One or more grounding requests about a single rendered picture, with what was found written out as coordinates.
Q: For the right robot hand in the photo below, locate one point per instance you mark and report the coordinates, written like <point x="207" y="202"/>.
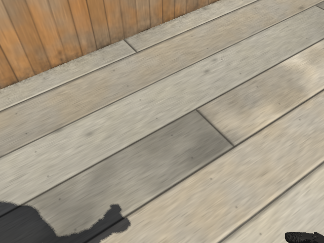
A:
<point x="303" y="237"/>

